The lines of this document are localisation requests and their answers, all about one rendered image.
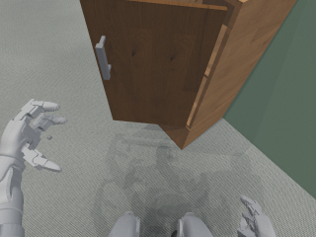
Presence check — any left robot shin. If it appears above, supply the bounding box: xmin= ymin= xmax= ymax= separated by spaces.
xmin=124 ymin=211 xmax=134 ymax=215

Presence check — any robot right hand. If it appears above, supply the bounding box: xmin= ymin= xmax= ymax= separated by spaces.
xmin=237 ymin=195 xmax=277 ymax=237

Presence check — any robot left hand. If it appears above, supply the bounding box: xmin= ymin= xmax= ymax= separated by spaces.
xmin=0 ymin=99 xmax=68 ymax=173

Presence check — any robot left forearm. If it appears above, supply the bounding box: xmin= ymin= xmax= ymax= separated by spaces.
xmin=0 ymin=155 xmax=26 ymax=237

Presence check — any handle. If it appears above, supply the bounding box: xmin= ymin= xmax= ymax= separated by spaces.
xmin=95 ymin=36 xmax=112 ymax=80

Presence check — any robot right thigh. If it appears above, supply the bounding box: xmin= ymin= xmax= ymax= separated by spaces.
xmin=177 ymin=216 xmax=213 ymax=237

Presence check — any cupboard door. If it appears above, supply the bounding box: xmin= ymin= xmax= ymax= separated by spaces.
xmin=79 ymin=0 xmax=228 ymax=127

